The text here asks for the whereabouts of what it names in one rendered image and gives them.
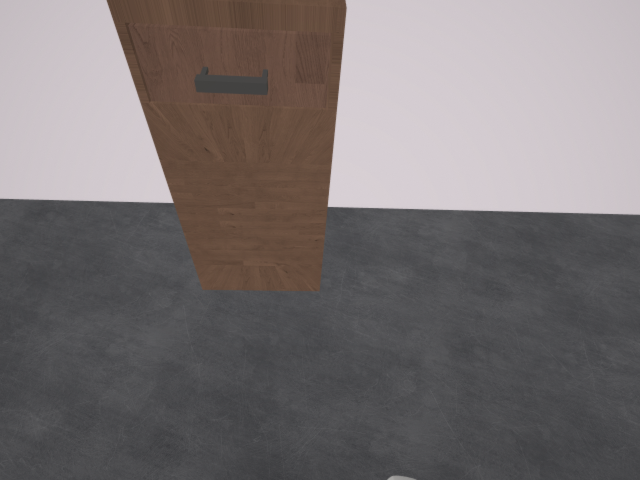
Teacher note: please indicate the cabinet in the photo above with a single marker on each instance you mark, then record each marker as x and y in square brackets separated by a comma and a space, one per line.
[250, 183]

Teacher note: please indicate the handle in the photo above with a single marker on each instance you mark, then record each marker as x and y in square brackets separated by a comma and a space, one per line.
[231, 84]

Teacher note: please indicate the drawer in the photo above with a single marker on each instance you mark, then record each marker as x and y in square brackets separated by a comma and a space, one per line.
[170, 56]

